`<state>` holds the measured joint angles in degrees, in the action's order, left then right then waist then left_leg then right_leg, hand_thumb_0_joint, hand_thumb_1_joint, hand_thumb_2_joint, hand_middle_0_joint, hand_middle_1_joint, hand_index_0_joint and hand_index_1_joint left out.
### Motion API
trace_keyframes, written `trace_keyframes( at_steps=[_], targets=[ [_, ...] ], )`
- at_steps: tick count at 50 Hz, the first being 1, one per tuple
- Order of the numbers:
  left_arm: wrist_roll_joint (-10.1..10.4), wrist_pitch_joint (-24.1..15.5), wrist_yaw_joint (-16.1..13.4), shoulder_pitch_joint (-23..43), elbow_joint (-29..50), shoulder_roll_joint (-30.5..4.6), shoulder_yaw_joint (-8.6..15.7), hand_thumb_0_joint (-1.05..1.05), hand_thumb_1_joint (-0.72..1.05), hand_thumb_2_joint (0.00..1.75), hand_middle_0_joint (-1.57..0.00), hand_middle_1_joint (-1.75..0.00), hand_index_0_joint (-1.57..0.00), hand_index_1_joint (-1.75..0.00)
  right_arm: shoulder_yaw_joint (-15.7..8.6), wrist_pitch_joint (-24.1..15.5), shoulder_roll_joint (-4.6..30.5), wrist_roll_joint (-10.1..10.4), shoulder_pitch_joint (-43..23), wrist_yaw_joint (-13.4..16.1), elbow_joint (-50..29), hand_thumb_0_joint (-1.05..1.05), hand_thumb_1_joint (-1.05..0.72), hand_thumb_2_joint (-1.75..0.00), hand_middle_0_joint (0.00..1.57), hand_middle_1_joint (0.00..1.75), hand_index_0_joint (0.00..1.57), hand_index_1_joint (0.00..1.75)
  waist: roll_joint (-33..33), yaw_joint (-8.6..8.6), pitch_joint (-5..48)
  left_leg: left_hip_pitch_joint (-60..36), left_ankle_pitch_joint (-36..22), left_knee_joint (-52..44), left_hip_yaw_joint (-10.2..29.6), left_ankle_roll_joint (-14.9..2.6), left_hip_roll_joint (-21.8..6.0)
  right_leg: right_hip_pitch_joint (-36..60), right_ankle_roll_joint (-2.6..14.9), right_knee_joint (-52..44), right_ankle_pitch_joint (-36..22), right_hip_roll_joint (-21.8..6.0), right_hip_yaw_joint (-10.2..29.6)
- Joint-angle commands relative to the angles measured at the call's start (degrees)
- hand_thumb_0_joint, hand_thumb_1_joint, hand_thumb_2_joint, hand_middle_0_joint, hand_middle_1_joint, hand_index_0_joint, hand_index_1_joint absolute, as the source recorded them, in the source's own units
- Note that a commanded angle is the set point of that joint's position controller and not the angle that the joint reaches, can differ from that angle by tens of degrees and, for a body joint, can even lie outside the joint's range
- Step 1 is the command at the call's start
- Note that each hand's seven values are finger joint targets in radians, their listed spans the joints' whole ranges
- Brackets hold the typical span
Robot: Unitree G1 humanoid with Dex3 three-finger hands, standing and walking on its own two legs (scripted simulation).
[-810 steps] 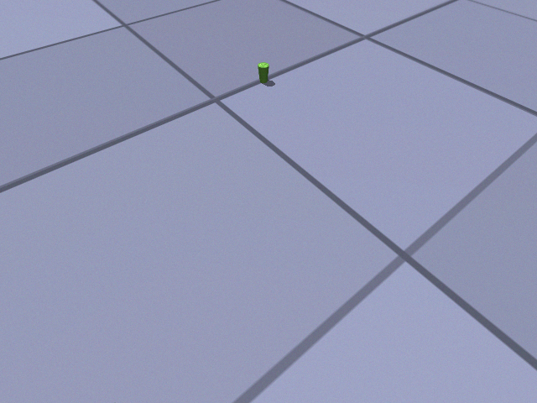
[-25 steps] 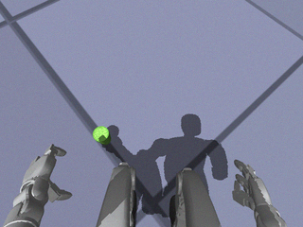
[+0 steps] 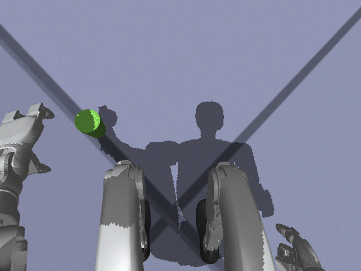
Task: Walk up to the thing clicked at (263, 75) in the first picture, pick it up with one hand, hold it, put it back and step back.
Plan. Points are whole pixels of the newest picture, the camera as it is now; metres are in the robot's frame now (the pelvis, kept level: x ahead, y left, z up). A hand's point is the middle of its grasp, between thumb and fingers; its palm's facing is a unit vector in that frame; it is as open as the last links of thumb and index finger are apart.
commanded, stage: rise first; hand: left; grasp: from above
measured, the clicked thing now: (93, 126) +0.47 +0.31 -0.35
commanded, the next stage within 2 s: approach in 1.06 s
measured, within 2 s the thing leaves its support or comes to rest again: neither
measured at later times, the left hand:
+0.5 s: hand (54, 135) +0.39 +0.36 -0.21, palm faces -0.45 -0.10 -0.89, open 14.1 cm
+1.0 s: hand (62, 131) +0.42 +0.36 -0.24, palm faces -0.44 -0.08 -0.90, open 14.2 cm
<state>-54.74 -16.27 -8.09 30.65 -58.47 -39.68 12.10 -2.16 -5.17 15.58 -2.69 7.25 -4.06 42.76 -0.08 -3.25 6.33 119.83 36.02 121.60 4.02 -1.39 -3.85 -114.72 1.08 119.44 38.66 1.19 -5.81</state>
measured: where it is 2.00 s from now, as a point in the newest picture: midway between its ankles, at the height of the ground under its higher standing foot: (174, 240)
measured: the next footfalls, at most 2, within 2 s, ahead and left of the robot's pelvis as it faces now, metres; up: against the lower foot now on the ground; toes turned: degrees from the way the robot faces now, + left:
none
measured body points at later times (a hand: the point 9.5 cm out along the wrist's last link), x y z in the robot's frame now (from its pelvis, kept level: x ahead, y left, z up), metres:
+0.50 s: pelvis +0.00 +0.00 -0.06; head +0.22 +0.07 +0.33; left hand +0.41 +0.36 -0.16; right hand +0.11 -0.27 -0.18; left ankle +0.10 +0.12 -0.38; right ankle +0.09 -0.11 -0.38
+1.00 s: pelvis +0.00 +0.00 -0.08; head +0.24 +0.08 +0.30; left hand +0.43 +0.36 -0.18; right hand +0.09 -0.28 -0.19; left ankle +0.10 +0.12 -0.38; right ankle +0.09 -0.11 -0.38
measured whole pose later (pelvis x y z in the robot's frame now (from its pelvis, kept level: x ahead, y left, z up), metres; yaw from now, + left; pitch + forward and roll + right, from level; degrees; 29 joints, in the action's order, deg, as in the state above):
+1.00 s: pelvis +0.00 +0.00 -0.08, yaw -3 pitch +32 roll -8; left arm -71.5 -19.0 -20.4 44.6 -73.9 -47.1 11.4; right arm 1.5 -1.0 15.6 -8.3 5.0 -7.1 43.9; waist 2.8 -7.6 1.9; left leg 131.9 37.6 136.0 6.7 -2.2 -4.3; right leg -125.4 0.5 132.1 39.7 1.9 -7.9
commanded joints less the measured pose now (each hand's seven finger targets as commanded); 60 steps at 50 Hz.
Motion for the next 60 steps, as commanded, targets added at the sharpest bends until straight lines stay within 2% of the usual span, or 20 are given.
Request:
trace_keyframes(
  at_steps=[1, 3, 7, 11, 15, 16, 19, 20, 24, 30, 36, 44, 45, 46, 48, 51, 55, 56, 58, 60],
  targets=[
    [-2.8, -2.8, -3.8, 14.1, 5.4, -18.8, 3.3, 0.00, -0.54, 1.02, -0.05, -1.02, -0.05, -1.02, -3.9, -0.5, 12.3, -0.2, 7.2, 0.4, -3.1, 0.00, -0.88, -0.90, 0.20, 0.30, 0.20, 0.30, -10.1, 0.92, 33.8, -27.5, -0.2, -14.1, 0.9, -0.19, 2.0, 10.6, 1.30, -11.8, -3.5, 1.8, -1.0],
    [-4.4, -3.5, -5.1, 15.2, 3.4, -20.5, 3.9, 0.00, -0.54, 1.02, -0.05, -1.01, -0.05, -1.01, -3.6, -0.1, 12.5, -0.6, 7.3, 0.2, -2.4, 0.00, -0.88, -0.90, 0.20, 0.30, 0.20, 0.30, -10.5, 0.60, 33.4, -26.5, 0.3, -12.9, 0.9, -0.11, 2.0, 8.8, 1.40, -10.9, -2.8, 1.7, -1.1],
    [-7.3, -3.9, -7.3, 18.7, 1.3, -19.6, 1.8, 0.00, -0.54, 1.02, -0.05, -1.01, -0.05, -1.01, -3.1, 0.8, 12.8, -1.6, 7.2, -0.3, -1.9, 0.00, -0.89, -0.90, 0.20, 0.30, 0.20, 0.30, -12.0, -0.08, 33.2, -26.7, -1.1, -11.0, 1.3, 0.15, 2.1, 5.7, 1.52, -8.7, -3.9, 1.5, -1.7],
    [-9.9, -3.4, -9.6, 21.0, -0.8, -21.7, 2.5, 0.00, -0.55, 1.02, -0.06, -1.00, -0.06, -1.00, -2.9, 1.8, 13.1, -2.3, 7.4, -0.7, -1.2, 0.00, -0.90, -0.90, 0.20, 0.30, 0.20, 0.30, -12.2, 0.13, 34.7, -26.2, -2.5, -8.6, 0.4, 0.13, 2.2, 5.0, 1.52, -7.8, -4.7, 1.6, -1.6],
    [-11.9, -2.9, -10.8, 23.7, -2.2, -22.4, 1.9, 0.00, -0.54, 1.00, -0.06, -1.01, -0.06, -1.01, -2.6, 2.5, 12.9, -3.0, 7.7, -1.1, -0.7, 0.00, -0.90, -0.90, 0.20, 0.30, 0.20, 0.30, -12.8, -0.20, 36.0, -25.2, -4.2, -6.3, -0.3, -0.07, 2.3, 5.4, 1.43, -6.9, -6.0, 1.8, -1.5],
    [-12.2, -2.9, -11.1, 24.3, -2.7, -22.3, 2.0, 0.00, -0.54, 1.00, -0.06, -1.01, -0.06, -1.00, -2.7, 2.6, 13.1, -3.2, 7.8, -1.2, -0.8, 0.00, -0.90, -0.90, 0.20, 0.30, 0.20, 0.30, -12.2, -0.99, 35.7, -24.6, -3.9, -5.9, -0.1, -0.17, 2.3, 5.1, 1.34, -6.6, -6.0, 1.8, -1.7],
    [-13.3, -2.6, -11.4, 24.4, -4.5, -22.6, 1.6, 0.00, -0.55, 1.00, -0.06, -1.01, -0.06, -1.01, -2.5, 2.9, 12.8, -3.6, 7.8, -1.3, -0.3, 0.00, -0.91, -0.90, 0.20, 0.30, 0.20, 0.30, -11.9, -0.62, 35.3, -24.1, -4.1, -5.3, 0.0, -0.19, 2.2, 4.9, 1.37, -5.9, -6.2, 1.9, -1.9],
    [-13.4, -2.8, -11.5, 25.4, -4.6, -21.9, 1.0, 0.00, -0.55, 1.00, -0.06, -1.01, -0.06, -1.01, -2.5, 2.9, 12.9, -3.7, 7.5, -1.4, -0.2, 0.00, -0.91, -0.90, 0.20, 0.30, 0.20, 0.30, -12.2, -1.26, 34.2, -23.8, -3.0, -5.3, 0.6, -0.14, 2.1, 3.4, 1.37, -5.1, -5.2, 1.7, -2.1],
    [-14.6, -3.1, -11.9, 26.6, -4.1, -23.0, 1.0, 0.00, -0.56, 1.00, -0.06, -1.01, -0.06, -1.01, -2.3, 3.2, 12.9, -4.1, 7.4, -1.4, -0.3, 0.00, -0.91, -0.91, 0.20, 0.30, 0.20, 0.30, -12.8, -1.41, 35.2, -23.2, -3.8, -3.6, 0.3, -0.14, 2.1, 3.5, 1.34, -4.6, -6.3, 2.0, -2.1],
    [-15.7, -3.9, -12.7, 26.6, -4.4, -23.8, 1.7, 0.00, -0.57, 1.00, -0.06, -1.02, -0.06, -1.02, -2.0, 3.8, 13.0, -4.6, 7.8, -1.7, 0.0, 0.00, -0.91, -0.91, 0.20, 0.30, 0.20, 0.30, -12.6, -1.70, 35.9, -23.6, -7.3, -1.8, 0.6, -0.21, 1.8, 3.7, 1.22, -3.1, -8.9, 2.4, -2.7],
    [-15.5, -3.8, -13.9, 26.3, -6.1, -24.3, 2.6, 0.00, -0.57, 1.01, -0.06, -1.03, -0.06, -1.03, -1.6, 3.8, 13.3, -5.1, 8.4, -2.1, 0.2, 0.00, -0.91, -0.91, 0.20, 0.30, 0.20, 0.30, -13.1, -2.24, 35.7, -23.7, -9.5, -0.6, 0.8, -0.32, 1.6, 3.8, 0.99, -1.9, -11.0, 2.5, -3.0],
    [-15.7, -3.2, -14.3, 27.4, -6.9, -25.7, 2.5, 0.00, -0.56, 0.99, -0.06, -1.04, -0.06, -1.03, -1.1, 3.7, 13.2, -5.4, 8.2, -2.2, 0.1, 0.00, -0.91, -0.91, 0.20, 0.30, 0.20, 0.30, -13.4, -2.34, 34.8, -20.3, -6.6, 0.4, 0.0, -0.42, 1.5, 4.7, 0.98, -2.2, -9.4, 2.8, -2.7],
    [-15.7, -3.2, -14.4, 28.2, -6.7, -25.2, 2.3, 0.00, -0.56, 1.00, -0.06, -1.03, -0.06, -1.03, -0.9, 3.6, 13.3, -5.5, 8.4, -2.3, 0.0, 0.00, -0.91, -0.91, 0.20, 0.30, 0.20, 0.30, -13.6, -3.04, 34.9, -20.3, -6.9, 0.5, 0.3, -0.40, 1.5, 4.4, 0.97, -1.7, -9.7, 2.7, -3.0],
    [-15.6, -3.0, -14.5, 26.7, -7.6, -25.2, 2.9, 0.00, -0.56, 0.99, -0.06, -1.03, -0.06, -1.03, -0.9, 3.6, 13.4, -5.3, 8.4, -2.3, 0.2, 0.00, -0.91, -0.91, 0.20, 0.30, 0.20, 0.30, -13.6, -2.45, 34.5, -21.1, -6.5, 0.0, 0.9, -0.31, 1.6, 3.5, 1.10, -1.0, -9.0, 2.7, -3.2],
    [-15.4, -2.8, -14.4, 27.7, -7.5, -24.5, 1.8, 0.00, -0.57, 1.01, -0.06, -1.03, -0.06, -1.03, -0.9, 3.5, 13.5, -5.3, 7.8, -2.2, 0.2, 0.00, -0.91, -0.91, 0.20, 0.30, 0.20, 0.30, -14.9, -2.99, 34.2, -22.0, -5.9, 0.0, 1.4, -0.14, 1.3, 1.4, 1.17, -0.8, -8.5, 2.7, -3.4],
    [-15.7, -2.7, -14.6, 27.9, -7.7, -26.0, 2.5, 0.00, -0.56, 1.00, -0.06, -1.03, -0.06, -1.02, -0.6, 3.6, 13.7, -5.3, 8.0, -2.3, 0.2, 0.00, -0.91, -0.90, 0.20, 0.30, 0.20, 0.30, -14.6, -3.14, 33.7, -20.0, -5.6, 0.4, 0.9, -0.24, 1.6, 2.5, 1.11, -0.9, -8.7, 2.6, -3.2],
    [-15.8, -2.9, -14.5, 28.0, -8.5, -25.3, 1.9, 0.00, -0.55, 1.00, -0.06, -1.04, -0.06, -1.03, -0.1, 3.5, 13.6, -5.4, 8.1, -2.4, 0.1, 0.00, -0.91, -0.90, 0.20, 0.30, 0.20, 0.30, -13.9, -3.58, 33.5, -19.1, -5.6, 0.9, 0.7, -0.37, 1.6, 2.8, 1.08, -1.0, -8.9, 2.8, -3.3],
    [-15.6, -2.8, -14.7, 27.8, -8.9, -25.8, 2.3, 0.00, -0.56, 0.99, -0.06, -1.04, -0.06, -1.03, 0.0, 3.5, 13.6, -5.3, 8.1, -2.4, 0.1, 0.00, -0.91, -0.91, 0.20, 0.30, 0.20, 0.30, -13.8, -3.01, 32.9, -19.0, -4.8, 0.6, 0.7, -0.37, 1.8, 2.7, 1.13, -0.9, -8.0, 2.7, -3.2],
    [-15.7, -2.9, -14.6, 28.0, -9.6, -25.1, 1.6, 0.00, -0.61, 1.07, -0.07, -0.99, -0.03, -1.03, 0.1, 3.3, 13.6, -5.4, 7.7, -2.4, 0.2, 0.00, -0.91, -0.91, 0.20, 0.30, 0.20, 0.30, -13.7, -3.61, 31.6, -18.2, -3.5, 0.6, 1.0, -0.35, 1.6, 1.5, 1.15, -0.7, -7.1, 2.7, -3.5],
    [-15.8, -3.1, -14.8, 29.3, -8.8, -23.3, 0.1, 0.00, -0.54, 0.97, -0.06, -1.05, -0.07, -1.03, 0.0, 3.2, 13.5, -5.5, 7.9, -2.4, 0.3, 0.00, -0.91, -0.90, 0.20, 0.30, 0.20, 0.30, -15.4, -4.48, 32.9, -19.6, -4.0, 0.8, 1.2, -0.07, 1.6, 0.7, 1.24, -0.3, -7.6, 2.7, -3.6]
  ],
)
